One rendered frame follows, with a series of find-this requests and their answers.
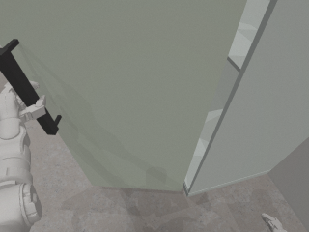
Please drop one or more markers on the robot left forearm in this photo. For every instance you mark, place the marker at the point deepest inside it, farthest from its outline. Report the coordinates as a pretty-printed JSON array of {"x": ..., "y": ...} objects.
[{"x": 15, "y": 155}]

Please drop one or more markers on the left robot hand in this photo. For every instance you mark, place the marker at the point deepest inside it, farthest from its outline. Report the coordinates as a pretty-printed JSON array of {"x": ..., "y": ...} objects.
[{"x": 12, "y": 106}]

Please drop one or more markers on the robot left upper arm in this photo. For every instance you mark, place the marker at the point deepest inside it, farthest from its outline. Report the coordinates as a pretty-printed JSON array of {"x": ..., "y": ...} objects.
[{"x": 20, "y": 208}]

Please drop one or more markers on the right robot hand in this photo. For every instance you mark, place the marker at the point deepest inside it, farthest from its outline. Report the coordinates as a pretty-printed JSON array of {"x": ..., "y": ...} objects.
[{"x": 273, "y": 224}]

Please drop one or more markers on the handle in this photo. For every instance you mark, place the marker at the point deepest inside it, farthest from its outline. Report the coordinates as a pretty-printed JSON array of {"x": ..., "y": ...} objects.
[{"x": 16, "y": 77}]

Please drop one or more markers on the fridge door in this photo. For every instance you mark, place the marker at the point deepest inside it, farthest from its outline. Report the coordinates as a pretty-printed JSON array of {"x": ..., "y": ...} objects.
[{"x": 133, "y": 80}]

